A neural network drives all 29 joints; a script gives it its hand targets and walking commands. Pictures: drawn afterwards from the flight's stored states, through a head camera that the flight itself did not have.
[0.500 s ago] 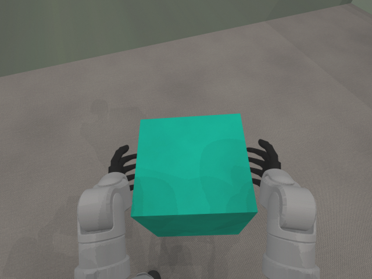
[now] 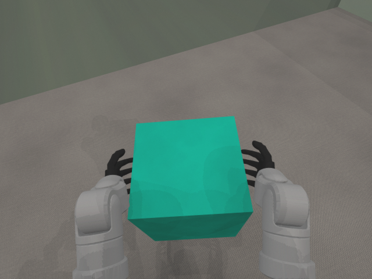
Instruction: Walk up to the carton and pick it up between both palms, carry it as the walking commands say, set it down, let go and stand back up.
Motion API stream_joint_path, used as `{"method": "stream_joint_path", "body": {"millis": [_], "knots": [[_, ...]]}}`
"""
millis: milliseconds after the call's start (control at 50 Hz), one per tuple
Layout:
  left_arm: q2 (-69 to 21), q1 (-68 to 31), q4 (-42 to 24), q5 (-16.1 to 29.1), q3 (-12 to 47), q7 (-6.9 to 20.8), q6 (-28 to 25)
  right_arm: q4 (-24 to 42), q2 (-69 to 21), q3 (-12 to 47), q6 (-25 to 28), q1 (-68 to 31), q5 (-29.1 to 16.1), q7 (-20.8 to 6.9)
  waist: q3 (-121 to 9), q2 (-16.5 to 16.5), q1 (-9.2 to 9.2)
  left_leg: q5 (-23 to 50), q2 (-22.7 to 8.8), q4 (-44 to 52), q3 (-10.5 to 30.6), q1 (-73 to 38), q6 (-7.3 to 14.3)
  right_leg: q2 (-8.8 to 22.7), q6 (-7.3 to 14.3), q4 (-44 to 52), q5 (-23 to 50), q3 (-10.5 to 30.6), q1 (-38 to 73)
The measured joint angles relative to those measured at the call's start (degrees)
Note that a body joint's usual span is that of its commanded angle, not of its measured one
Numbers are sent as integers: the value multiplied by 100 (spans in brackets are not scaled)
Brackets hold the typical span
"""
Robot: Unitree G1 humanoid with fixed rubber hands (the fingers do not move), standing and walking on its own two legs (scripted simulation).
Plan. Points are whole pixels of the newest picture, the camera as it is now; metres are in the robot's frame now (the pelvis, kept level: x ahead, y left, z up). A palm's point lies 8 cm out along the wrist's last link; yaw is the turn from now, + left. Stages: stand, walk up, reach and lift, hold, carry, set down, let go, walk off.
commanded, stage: carry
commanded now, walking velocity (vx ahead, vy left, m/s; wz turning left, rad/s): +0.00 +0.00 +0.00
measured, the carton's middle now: (190, 185) +0.33 -0.01 -0.02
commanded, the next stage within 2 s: hold in 1.16 s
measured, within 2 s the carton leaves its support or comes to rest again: neither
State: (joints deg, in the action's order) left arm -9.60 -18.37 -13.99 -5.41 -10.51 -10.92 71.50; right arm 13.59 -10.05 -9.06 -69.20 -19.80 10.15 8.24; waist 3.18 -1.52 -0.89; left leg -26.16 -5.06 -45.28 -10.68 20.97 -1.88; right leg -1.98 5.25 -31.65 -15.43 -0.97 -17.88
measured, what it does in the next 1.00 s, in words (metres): steps on the spot: left foot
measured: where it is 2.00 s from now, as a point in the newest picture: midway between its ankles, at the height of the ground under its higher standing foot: outside the picture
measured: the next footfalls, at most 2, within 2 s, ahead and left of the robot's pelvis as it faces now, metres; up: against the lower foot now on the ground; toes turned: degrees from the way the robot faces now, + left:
left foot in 0.28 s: +0.04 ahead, +0.15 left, +0.00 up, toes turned -6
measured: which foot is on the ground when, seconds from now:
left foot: up 0.00-0.26, down 0.28-1.00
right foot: down 0.00-1.00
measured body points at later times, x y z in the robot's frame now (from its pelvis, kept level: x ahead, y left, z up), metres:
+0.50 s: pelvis -0.03 +0.04 -0.01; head -0.03 +0.07 +0.44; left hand +0.26 +0.20 +0.05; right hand +0.27 -0.09 +0.08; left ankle +0.00 +0.14 -0.74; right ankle -0.01 -0.08 -0.73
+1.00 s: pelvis -0.05 +0.04 -0.01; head -0.06 +0.04 +0.44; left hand +0.24 +0.19 +0.05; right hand +0.25 -0.11 +0.06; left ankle +0.00 +0.14 -0.74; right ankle -0.01 -0.08 -0.74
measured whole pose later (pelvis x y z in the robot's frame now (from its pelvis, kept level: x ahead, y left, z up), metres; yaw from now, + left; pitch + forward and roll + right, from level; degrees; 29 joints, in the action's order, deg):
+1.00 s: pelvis -0.05 +0.04 -0.01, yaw +1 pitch -1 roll +0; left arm -9.0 -17.9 -4.1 -7.5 -10.7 -10.9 68.7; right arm 2.4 -9.8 -9.0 -66.2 -19.0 11.6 8.3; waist -0.4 -0.4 -0.9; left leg -13.6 -4.9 -33.5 -10.6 18.2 1.4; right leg -0.4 0.5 -33.1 -14.1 -0.8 -17.5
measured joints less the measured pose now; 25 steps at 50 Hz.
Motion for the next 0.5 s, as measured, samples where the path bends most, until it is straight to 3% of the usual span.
{"method": "stream_joint_path", "body": {"millis": [200, 260, 280, 360, 460, 500], "knots": [[-12, -30, 11, 0, 0, -9, -8, 30, -3, -13, -4, -3, -1, 17, -33, 8, -3, 51, 3, 235, 6, 124, 0, -4, -109, 0, 96, -19, -4], [-7, -18, 21, 0, 0, -27, 48, -23, -2, -15, -28, 6, -1, 7, -134, 82, -4, 952, -27, 1101, 31, -273, 5, -55, -196, -9, 98, -130, -7], [2, -27, 50, -7, -1, -28, 47, -63, -2, -14, -16, 5, -1, 4, -163, 133, 1, 1213, -53, 1224, 61, -343, 100, -81, -235, -34, 85, -172, -9], [95, 124, 70, -48, -47, 7, 65, -380, -8, 171, 26, -11, -2, 60, -208, 110, 1, 1084, -40, 1219, 61, -327, 323, -17, -448, -141, -435, -153, -9], [100, 186, 69, -48, -56, -8, 106, -487, -11, 190, -9, -20, 1, 62, -214, -16, -1, 1128, 9, 1212, 25, -292, 337, 144, -500, -142, 293, -15, 12], [93, 179, 68, -48, -56, -11, 106, -479, -10, 185, -10, -19, 3, 63, -214, -87, 0, 1148, 23, 1195, 15, -291, 337, 157, -508, -140, 221, 10, 34]]}}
